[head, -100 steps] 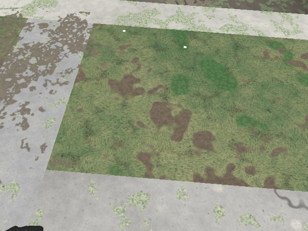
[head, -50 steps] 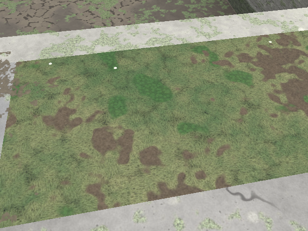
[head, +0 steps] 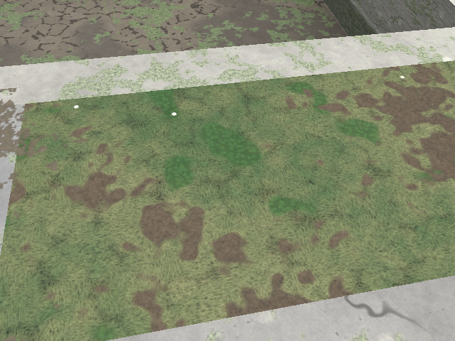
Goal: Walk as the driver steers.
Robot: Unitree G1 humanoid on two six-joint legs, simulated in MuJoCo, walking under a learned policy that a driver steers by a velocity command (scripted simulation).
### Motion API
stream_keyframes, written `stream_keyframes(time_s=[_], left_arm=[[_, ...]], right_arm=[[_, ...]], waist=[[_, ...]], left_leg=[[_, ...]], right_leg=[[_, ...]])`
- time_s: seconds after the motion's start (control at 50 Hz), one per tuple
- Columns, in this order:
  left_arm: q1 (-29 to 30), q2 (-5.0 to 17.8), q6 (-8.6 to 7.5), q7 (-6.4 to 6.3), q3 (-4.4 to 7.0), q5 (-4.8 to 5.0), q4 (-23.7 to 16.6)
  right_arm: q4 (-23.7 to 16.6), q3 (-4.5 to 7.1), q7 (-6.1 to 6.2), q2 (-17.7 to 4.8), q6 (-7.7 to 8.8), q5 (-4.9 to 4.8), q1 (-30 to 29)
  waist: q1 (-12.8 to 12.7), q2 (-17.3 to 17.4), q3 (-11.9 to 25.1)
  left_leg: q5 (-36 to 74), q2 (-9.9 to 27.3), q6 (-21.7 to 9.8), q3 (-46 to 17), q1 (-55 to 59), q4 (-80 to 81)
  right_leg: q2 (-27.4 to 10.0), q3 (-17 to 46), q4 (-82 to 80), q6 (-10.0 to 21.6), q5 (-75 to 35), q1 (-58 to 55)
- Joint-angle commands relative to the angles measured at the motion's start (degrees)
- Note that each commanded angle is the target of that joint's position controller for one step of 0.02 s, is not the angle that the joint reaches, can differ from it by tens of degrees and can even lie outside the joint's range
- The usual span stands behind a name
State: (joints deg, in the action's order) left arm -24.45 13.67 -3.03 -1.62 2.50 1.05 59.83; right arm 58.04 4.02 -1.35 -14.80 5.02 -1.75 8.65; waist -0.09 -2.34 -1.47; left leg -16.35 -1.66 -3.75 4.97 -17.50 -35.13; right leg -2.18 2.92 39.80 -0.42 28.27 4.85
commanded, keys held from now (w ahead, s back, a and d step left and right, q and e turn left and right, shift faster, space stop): w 0.72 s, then w+q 0.28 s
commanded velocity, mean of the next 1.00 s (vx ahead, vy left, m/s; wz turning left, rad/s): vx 0.46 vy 0.00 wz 0.07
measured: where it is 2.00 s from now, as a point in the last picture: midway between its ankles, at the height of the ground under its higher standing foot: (188, 194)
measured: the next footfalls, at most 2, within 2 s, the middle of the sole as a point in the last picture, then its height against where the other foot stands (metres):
right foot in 0.48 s outside the picture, level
left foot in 1.04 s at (195, 277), level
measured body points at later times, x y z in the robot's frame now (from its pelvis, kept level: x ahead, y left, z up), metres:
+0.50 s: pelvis +0.24 -0.04 -0.01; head +0.28 -0.04 +0.44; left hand +0.46 +0.19 -0.10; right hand +0.16 -0.31 -0.15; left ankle +0.03 +0.08 -0.71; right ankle +0.37 -0.14 -0.73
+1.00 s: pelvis +0.52 -0.02 +0.00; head +0.54 -0.01 +0.45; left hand +0.48 +0.26 -0.14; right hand +0.73 -0.24 -0.10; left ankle +0.67 +0.11 -0.71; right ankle +0.37 -0.14 -0.72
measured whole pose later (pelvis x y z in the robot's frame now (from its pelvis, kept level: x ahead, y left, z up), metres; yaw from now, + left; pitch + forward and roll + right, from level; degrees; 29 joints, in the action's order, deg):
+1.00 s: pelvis +0.52 -0.02 +0.00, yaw +7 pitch +2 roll -3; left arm -18.9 15.5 -4.2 -0.6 3.5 0.4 56.6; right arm 48.3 1.9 -2.9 -14.3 3.9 -1.2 3.4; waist -3.1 1.7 -1.1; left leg -1.8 3.4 -4.2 1.3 -33.1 -32.8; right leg 1.9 -8.6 12.3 -0.1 20.6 -6.8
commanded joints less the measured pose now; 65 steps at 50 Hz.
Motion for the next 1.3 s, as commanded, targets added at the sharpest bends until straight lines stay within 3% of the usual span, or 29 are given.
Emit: stream_keyframes(time_s=[0.02,0.06,0.12,0.22,0.36,0.42,0.46,0.48,0.5,0.52,0.54,0.56,0.58,0.6,0.64,0.7,0.82,0.94,0.98,1.02,1.04,1.06,1.08,1.1,1.12,1.14,1.16,1.22,1.3], left_arm=[[7.16,5.21,-3.19,0.39,0.83,1.86,-8.09],[8.41,5.54,-3.71,0.85,1.27,1.86,-7.95],[8.1,5.06,-2.71,1.19,2.19,0.59,-7.61],[18.87,3.08,-1.95,1.29,1.64,-0.08,-12.17],[30.47,3.07,-2.8,3.36,0.54,0.61,-16.4],[28.82,5.58,-3.17,4.15,1.3,0.71,-16.89],[16.35,9.32,-3.01,3.78,3.39,0.68,-13.52],[5.57,12.07,-2.74,3.2,4.6,0.53,-10.59],[-2.31,18.07,-2.52,3.02,5.99,-0.94,-8.68],[-1.82,13.59,-2.63,3.28,4.48,-0.81,-8.55],[3.99,10.48,-2.98,3.37,3.32,-0.37,-9.08],[9.77,8.32,-3.17,3.37,2.55,-0.44,-10.41],[13.48,6.57,-3.43,3.63,1.95,-0.83,-10.82],[15.36,5.37,-3.82,3.82,1.56,-1.3,-10.89],[15.25,5.21,-4.07,4.03,1.47,-1.31,-9.97],[12.21,7.75,-4.24,3.04,1.93,-1.32,-8.32],[7.53,9.68,-3.7,1.25,2.13,-1.14,-6.57],[4.15,10.2,-2.03,0.89,2.61,-0.61,-4.71],[5.59,11.51,-1.18,0.62,3.03,-0.49,-5.46],[7.48,12.4,-0.04,0.11,3.21,-0.71,-6.7],[6.85,11.5,0.16,-0.35,2.63,-1.22,-7.96],[1.96,4.93,-1.32,0.6,0.36,-2.41,-10.64],[4.16,5.35,-3.84,1.42,-0.04,-1.51,-10.91],[9.61,9.59,-5.53,2.16,1.12,0.81,-12.48],[12.47,9.75,-6.33,2.14,1.01,1.23,-13.37],[13.44,9.66,-6.35,1.69,1.34,0.1,-13.25],[13.03,10.12,-5.71,1.28,1.92,-0.83,-13.28],[12.49,8.03,-3.75,0.97,1.93,-1.91,-14.23],[20.95,6.28,-3.42,0.85,1.39,-1.9,-17.55]], right_arm=[[2.61,0.93,-0.24,-8.33,1.28,1.01,15.14],[-0.14,-0.39,-0.47,-5.36,1.74,1.25,7.08],[0.0,-1.35,-0.15,-4.17,1.22,1.86,8.04],[0.53,-1.23,1.64,-7.43,0.35,1.95,11.7],[1.58,-0.72,2.14,-7.87,-0.53,0.83,17.11],[1.16,0.02,2.21,-9.23,-1.11,0.81,15.94],[0.36,0.17,2.16,-9.66,-1.89,1.34,14.05],[-0.57,-0.57,2.17,-8.32,-2.1,1.86,13.96],[-1.59,-2.78,1.41,-0.7,-1.19,1.97,21.2],[-0.94,-2.85,1.15,-1.57,0.52,0.77,19.76],[-3.24,-1.27,0.93,-7.21,1.71,-1.06,13.43],[-4.48,-1.08,1.14,-8.28,2.28,-1.5,9.51],[-4.54,-0.76,1.58,-7.91,2.23,-0.7,7.96],[-4.17,-0.41,1.83,-7.17,1.5,0.05,9.13],[-3.55,-0.65,1.83,-4.43,-0.05,0.46,11.28],[-5.78,-0.46,2.09,-4.71,-1.01,1.02,6.26],[-9.12,-0.97,0.93,-3.29,-0.36,0.81,-4.72],[-13.75,-1.34,-1.26,-3.67,-0.22,0.38,-11.71],[-14.69,-0.87,-2.03,-4.9,-0.2,0.46,-10.32],[-12.77,1.28,-2.08,-8.28,-0.52,0.47,0.56],[-10.38,3.34,-1.43,-12.36,-0.78,0.31,10.43],[-10.13,5.16,-0.71,-19.18,-1.12,0.43,15.99],[-10.78,3.88,-0.78,-16.16,-0.95,0.37,16.11],[-10.97,2.87,-0.65,-12.66,-0.66,0.87,14.34],[-11.93,2.38,-0.5,-10.65,-0.38,0.94,10.74],[-13.06,1.82,-0.52,-8.96,-0.35,1.03,6.68],[-14.1,1.26,-0.39,-7.46,-0.26,1.53,4.1],[-15.07,1.58,0.44,-8.73,-0.25,1.35,3.72],[-14.57,2.22,1.93,-10.57,-0.57,0.69,7.63]], waist=[[6.01,11.27,2.32],[2.58,5.54,-3.38],[1.07,6.37,-3.09],[2.66,4.63,-5.24],[4.84,5.53,-7.16],[1.8,6.71,-4.38],[-5.26,8.27,4.16],[-9.64,7.02,11.2],[-6.84,-7.02,21.5],[-7.29,-9.47,24.43],[-6.2,-7.66,14.09],[-4.31,-3.91,8.1],[-2.34,-0.52,4.2],[-0.09,-1.46,2.94],[1.68,-1.9,2.15],[1.47,-0.82,-0.97],[-2.17,-0.38,-2.59],[-3.8,0.38,-4.18],[-2.15,-0.92,-2.54],[4.01,-1.59,4.67],[7.81,1.23,10.34],[5.37,14.8,17.62],[5.67,14.28,23.14],[6.8,11.55,16.6],[5.48,7.1,11.05],[3.08,2.85,6.76],[0.9,3.35,5.04],[-1.09,4.92,3.57],[1.48,5.53,1.36]], left_leg=[[-11.48,23.7,-13.34,-44.19,27.58,24.87],[-7.01,19.33,-9.72,-30.36,19.02,26.45],[5.7,13.64,-7.08,-17.78,14.79,28.31],[14.88,13.21,-8.2,-12.45,14.37,30.43],[17.94,15.01,-7.26,-8.55,18.81,29.33],[30.97,16.85,-5.78,-7.82,23.86,23.51],[48.9,14.49,-3.84,-5.34,22.74,8.11],[41.92,11.82,-2.01,-3.95,13.17,-6.33],[14.28,1.97,2.11,-2.34,-10.38,-30.58],[-15.48,-1.88,1.59,-11.49,-18.18,-40.32],[-13.16,1.79,0.16,-12.5,-23.67,-43.98],[-7.63,5.19,-0.56,-10.67,-23.13,-41.96],[-3.18,7.68,-0.4,-9.61,-20.62,-37.99],[-0.3,9.7,-0.23,-9.95,-16.57,-34.59],[1.22,10.6,0.63,-9.35,-12.69,-31.56],[6.63,11.48,2.63,-8.64,-17.73,-24.08],[23.46,8.89,3.3,-6.12,-18.98,-4.49],[17.36,7.05,0.19,-5.89,-23.41,2.04],[11.43,4.94,-1.48,-3.12,-19.59,2.42],[9.47,-0.03,-3.86,0.85,-4.06,3.63],[10.44,1.14,-6.36,-4.36,11.91,4.07],[2.83,16.03,-16.74,-33.35,34.6,6.7],[-2.52,21.45,-20.35,-53.49,41.41,17.74],[-1.96,19.81,-16.84,-45.78,37.65,18.71],[1.95,17.42,-14.69,-37.5,29.67,18.7],[7.39,15.09,-13.27,-31.35,20.5,19.59],[12.06,13.29,-12.4,-27.6,13.91,21.0],[19.36,10.83,-13.14,-22.94,5.98,23.7],[18.37,7.5,-10.52,-18.74,3.5,23.66]], right_leg=[[2.55,5.18,33.01,2.35,1.74,36.78],[-3.12,3.22,30.96,4.8,-9.08,36.96],[-5.78,0.3,24.45,3.74,-16.23,31.96],[-5.7,-2.05,9.33,-0.43,-24.17,36.75],[-2.55,-3.53,-7.73,1.0,-31.17,32.84],[-0.64,-4.02,-10.31,3.74,-26.7,27.64],[3.18,-6.65,-10.41,6.56,-24.7,10.67],[-0.52,-2.41,-8.84,9.1,-23.35,-6.06],[-16.56,25.22,-11.69,18.78,-10.65,-29.33],[-20.75,42.3,-23.16,20.41,-4.63,-30.02],[-18.51,34.37,-24.63,16.77,-3.77,-21.97],[-16.44,25.6,-26.0,14.97,-8.6,-12.6],[-14.12,18.93,-27.86,13.91,-14.73,-4.21],[-11.84,14.16,-29.45,12.82,-18.36,1.1],[-10.05,9.88,-32.09,13.29,-21.39,6.26],[-9.84,6.46,-34.82,14.51,-24.2,7.64],[-8.62,-2.28,-36.15,11.6,-25.93,3.21],[-13.26,-6.32,-31.05,9.85,-31.64,-10.57],[-13.8,-7.93,-25.44,8.63,-45.23,-12.75],[-11.71,-11.3,-9.01,6.36,-63.64,-10.8],[-9.13,-12.59,5.82,4.16,-57.83,-1.04],[0.15,-12.18,28.87,-0.24,-25.46,24.56],[5.97,-0.56,38.23,-0.15,4.16,35.72],[2.11,3.1,40.48,1.61,1.01,41.72],[-0.7,2.22,37.14,2.63,-4.15,41.67],[-2.85,1.69,31.62,2.37,-7.71,38.62],[-4.52,1.91,27.23,1.93,-10.06,33.89],[-4.42,0.74,20.08,-0.78,-13.44,29.38],[-1.72,-0.06,2.28,-3.06,-27.19,29.12]])
Keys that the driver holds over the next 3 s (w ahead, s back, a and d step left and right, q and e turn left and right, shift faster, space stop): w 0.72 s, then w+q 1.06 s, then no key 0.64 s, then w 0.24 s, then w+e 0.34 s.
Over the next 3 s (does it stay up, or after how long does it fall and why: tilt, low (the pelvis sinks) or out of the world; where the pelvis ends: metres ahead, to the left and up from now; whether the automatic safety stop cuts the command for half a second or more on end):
stays up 1.25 0.33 0.01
